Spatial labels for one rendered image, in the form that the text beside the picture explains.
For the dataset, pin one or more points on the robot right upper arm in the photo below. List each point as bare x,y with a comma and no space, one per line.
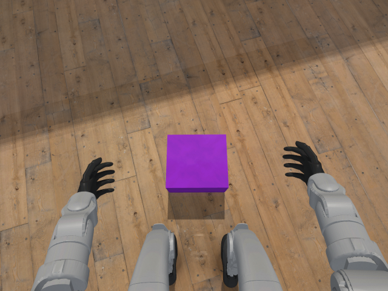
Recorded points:
359,280

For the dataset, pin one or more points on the robot left forearm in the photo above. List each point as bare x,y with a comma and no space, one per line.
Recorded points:
66,265

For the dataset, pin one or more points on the robot thigh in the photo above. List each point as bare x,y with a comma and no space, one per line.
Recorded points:
255,271
151,272

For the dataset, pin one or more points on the right robot thigh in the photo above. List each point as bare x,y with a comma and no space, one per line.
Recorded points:
255,271

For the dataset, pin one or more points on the robot left hand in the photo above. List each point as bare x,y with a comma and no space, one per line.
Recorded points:
90,183

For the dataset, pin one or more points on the carton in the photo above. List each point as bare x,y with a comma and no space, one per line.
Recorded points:
196,163

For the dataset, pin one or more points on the left robot thigh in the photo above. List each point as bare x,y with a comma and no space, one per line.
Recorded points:
151,272

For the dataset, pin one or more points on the robot right forearm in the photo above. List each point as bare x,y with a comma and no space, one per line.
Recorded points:
348,244

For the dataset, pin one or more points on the robot right hand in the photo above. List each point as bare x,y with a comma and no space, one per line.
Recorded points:
309,161

